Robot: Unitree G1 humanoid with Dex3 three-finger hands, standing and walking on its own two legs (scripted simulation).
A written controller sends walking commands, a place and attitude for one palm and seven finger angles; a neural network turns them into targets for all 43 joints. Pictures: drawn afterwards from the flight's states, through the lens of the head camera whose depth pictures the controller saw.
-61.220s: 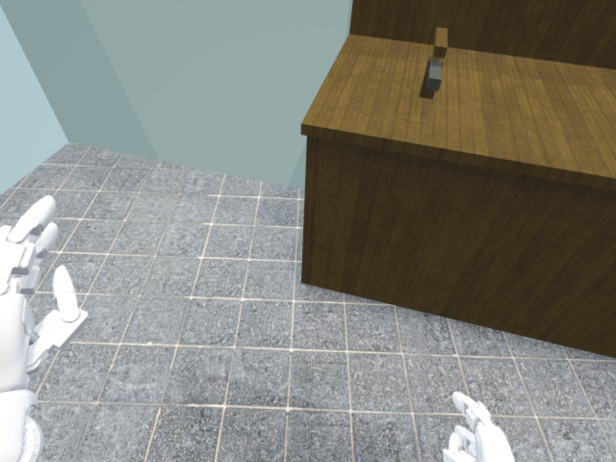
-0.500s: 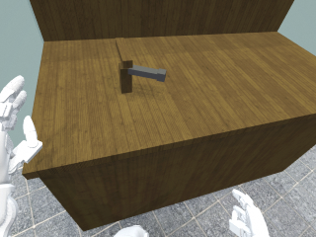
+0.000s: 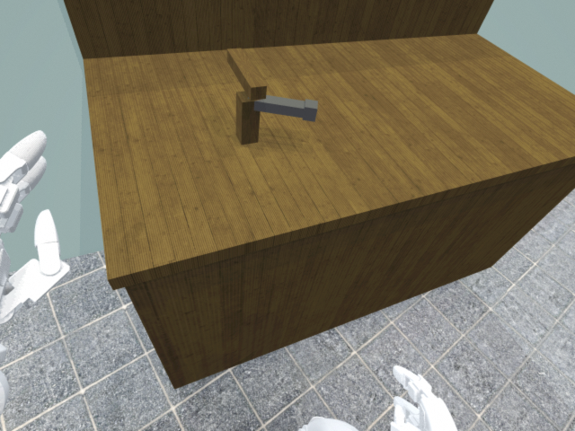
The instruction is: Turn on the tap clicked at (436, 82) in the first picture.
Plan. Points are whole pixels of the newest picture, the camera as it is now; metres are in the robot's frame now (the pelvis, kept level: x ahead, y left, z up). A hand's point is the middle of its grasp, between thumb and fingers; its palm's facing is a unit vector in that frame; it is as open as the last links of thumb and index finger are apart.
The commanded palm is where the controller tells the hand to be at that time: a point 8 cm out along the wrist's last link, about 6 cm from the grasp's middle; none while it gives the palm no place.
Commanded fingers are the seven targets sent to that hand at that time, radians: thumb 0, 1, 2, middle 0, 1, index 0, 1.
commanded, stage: come to a stop and stand still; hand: left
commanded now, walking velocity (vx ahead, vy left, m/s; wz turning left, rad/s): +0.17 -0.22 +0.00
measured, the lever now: (310, 110) +0.64 -0.01 +0.11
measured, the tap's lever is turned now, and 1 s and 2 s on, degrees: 62 62 62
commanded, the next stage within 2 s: look again from close up in 1.14 s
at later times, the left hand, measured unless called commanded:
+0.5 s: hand (43, 302) +0.19 +0.23 +0.18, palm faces +0.26 -0.83 -0.49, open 7.5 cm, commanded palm +0.13 +0.29 +0.19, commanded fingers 0.00 0.90 0.90 -0.20 -0.30 -0.20 -0.30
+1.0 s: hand out of the picture +0.15 +0.26 +0.20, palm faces +0.40 -0.81 -0.44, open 7.4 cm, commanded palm +0.08 +0.30 +0.19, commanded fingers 0.00 0.90 0.90 -0.20 -0.30 -0.20 -0.30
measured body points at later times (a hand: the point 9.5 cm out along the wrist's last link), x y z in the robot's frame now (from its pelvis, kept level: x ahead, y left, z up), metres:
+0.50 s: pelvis -0.04 +0.01 -0.01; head -0.03 +0.03 +0.44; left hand +0.17 +0.28 +0.21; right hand +0.10 -0.21 -0.09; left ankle -0.04 +0.11 -0.73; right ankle +0.02 -0.07 -0.72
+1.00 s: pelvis -0.06 +0.01 +0.00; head -0.04 +0.02 +0.45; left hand +0.12 +0.30 +0.22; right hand +0.13 -0.20 -0.08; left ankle -0.08 +0.13 -0.72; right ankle +0.01 -0.06 -0.73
